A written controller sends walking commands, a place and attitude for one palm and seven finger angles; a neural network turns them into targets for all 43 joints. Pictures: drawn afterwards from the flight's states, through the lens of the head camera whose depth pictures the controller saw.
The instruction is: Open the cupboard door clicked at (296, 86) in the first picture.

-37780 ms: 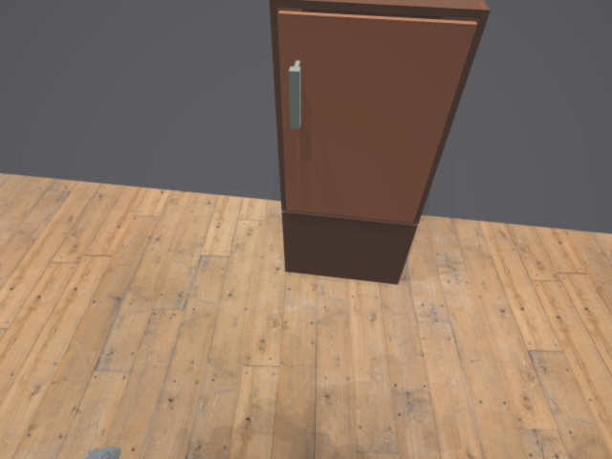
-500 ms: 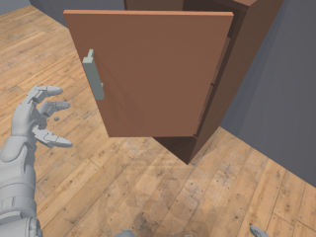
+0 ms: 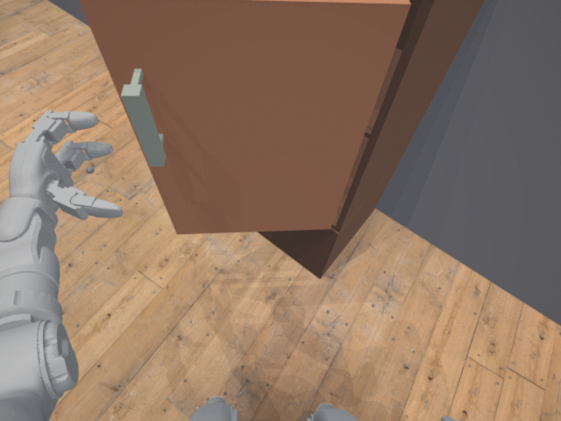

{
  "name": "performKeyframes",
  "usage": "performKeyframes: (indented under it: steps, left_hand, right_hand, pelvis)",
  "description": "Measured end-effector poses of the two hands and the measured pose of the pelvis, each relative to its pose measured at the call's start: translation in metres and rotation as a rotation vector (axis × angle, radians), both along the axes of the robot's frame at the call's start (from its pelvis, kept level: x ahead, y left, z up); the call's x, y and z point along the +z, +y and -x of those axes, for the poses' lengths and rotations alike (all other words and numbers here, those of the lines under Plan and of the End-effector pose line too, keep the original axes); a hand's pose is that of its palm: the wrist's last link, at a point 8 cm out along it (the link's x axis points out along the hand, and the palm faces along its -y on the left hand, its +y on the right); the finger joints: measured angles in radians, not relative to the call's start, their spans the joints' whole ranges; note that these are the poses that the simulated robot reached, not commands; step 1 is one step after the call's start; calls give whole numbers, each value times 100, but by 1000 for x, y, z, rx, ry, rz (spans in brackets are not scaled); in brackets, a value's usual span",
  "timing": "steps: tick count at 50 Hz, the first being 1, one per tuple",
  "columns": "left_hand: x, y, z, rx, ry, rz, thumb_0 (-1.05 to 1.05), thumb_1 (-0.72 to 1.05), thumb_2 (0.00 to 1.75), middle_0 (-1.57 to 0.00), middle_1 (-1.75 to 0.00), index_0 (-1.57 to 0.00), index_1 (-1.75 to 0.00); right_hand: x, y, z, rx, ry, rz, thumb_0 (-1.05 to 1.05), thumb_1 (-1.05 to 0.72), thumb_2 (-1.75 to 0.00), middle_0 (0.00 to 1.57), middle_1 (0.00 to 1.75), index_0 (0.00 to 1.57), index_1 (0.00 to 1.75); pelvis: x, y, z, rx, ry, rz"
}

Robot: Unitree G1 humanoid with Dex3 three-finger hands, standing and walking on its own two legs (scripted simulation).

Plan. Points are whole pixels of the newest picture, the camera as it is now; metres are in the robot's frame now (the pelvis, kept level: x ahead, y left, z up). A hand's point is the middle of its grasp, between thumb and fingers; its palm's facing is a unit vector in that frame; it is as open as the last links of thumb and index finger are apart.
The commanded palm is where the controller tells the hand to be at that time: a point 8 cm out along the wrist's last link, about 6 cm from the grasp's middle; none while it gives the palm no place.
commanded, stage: move the hooked fingers beside the handle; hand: left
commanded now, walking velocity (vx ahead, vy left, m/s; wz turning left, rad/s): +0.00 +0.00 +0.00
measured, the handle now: (148, 120) +0.55 +0.20 +0.08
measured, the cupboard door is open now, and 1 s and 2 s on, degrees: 43 43 43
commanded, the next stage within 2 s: slide the fingers in behind the handle in 1.26 s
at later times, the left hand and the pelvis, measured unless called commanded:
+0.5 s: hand (101, 135) +0.50 +0.26 +0.09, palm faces +0.04 -1.00 -0.01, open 14.0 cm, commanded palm +0.48 +0.31 +0.08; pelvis +0.00 +0.01 -0.01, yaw -2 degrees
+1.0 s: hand (95, 144) +0.49 +0.27 +0.08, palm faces +0.04 -1.00 +0.02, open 14.0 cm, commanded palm +0.48 +0.31 +0.08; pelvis +0.01 +0.01 -0.01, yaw -1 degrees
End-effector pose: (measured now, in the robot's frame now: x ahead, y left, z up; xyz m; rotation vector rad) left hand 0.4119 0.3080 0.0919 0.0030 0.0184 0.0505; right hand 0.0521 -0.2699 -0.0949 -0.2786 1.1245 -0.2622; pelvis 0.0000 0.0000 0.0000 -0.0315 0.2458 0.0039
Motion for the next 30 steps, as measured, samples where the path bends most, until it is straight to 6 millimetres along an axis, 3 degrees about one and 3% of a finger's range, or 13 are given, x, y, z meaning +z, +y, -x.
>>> performKeyframes:
  steps: [19, 30]
  left_hand:
    - [-4, 4, -53, -13, 21, 6, -1, -50, 30, -30, -120, -30, -120]
    - [-7, 4, -73, -16, 30, 13, -1, -50, 30, -29, -120, -30, -120]
  right_hand:
    - [-3, -1, 61, -90, 190, 28, 0, -90, -90, 21, 30, 21, 30]
    - [-2, 10, 76, -124, 244, 13, 0, -90, -90, 21, 30, 21, 30]
  pelvis:
    - [-10, 3, 1, -14, 76, 17]
    - [-12, 8, -4, -29, 105, 22]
